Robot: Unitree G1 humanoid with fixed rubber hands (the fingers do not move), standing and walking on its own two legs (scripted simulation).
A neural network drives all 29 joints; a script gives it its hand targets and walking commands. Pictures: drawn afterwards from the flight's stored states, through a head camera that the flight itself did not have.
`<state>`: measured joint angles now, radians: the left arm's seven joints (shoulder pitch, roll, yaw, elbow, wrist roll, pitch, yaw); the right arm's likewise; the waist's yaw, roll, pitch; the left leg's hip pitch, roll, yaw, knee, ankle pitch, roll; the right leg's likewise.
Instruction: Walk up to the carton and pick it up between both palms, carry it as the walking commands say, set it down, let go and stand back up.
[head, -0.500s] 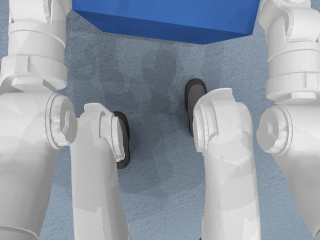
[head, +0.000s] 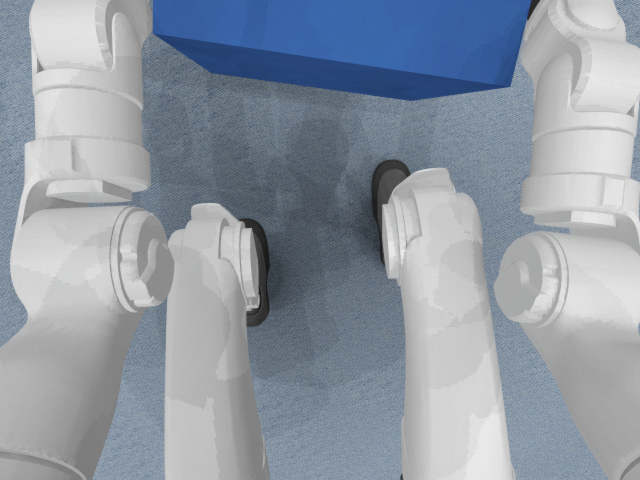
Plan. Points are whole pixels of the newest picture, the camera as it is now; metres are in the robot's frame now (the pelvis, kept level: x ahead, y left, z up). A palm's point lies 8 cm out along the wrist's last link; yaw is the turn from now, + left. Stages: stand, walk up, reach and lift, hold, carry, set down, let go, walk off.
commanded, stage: reach and lift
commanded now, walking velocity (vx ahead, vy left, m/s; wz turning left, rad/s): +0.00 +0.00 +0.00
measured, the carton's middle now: out of the picture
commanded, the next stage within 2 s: none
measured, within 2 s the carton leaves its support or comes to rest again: neither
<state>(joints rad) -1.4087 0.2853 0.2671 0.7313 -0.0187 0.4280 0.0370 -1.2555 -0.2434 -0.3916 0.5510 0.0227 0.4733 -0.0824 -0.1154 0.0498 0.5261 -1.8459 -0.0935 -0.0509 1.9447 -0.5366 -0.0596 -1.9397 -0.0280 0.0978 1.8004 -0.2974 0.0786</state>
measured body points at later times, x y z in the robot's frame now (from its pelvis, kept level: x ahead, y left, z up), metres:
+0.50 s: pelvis -0.01 +0.00 +0.05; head +0.32 -0.05 +0.33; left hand +0.57 +0.09 -0.05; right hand +0.49 -0.26 -0.07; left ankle +0.14 +0.13 -0.42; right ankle +0.20 -0.15 -0.42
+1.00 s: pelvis +0.01 +0.00 +0.11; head +0.32 -0.05 +0.41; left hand +0.55 +0.09 +0.01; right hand +0.47 -0.26 +0.00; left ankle +0.14 +0.13 -0.42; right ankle +0.20 -0.15 -0.42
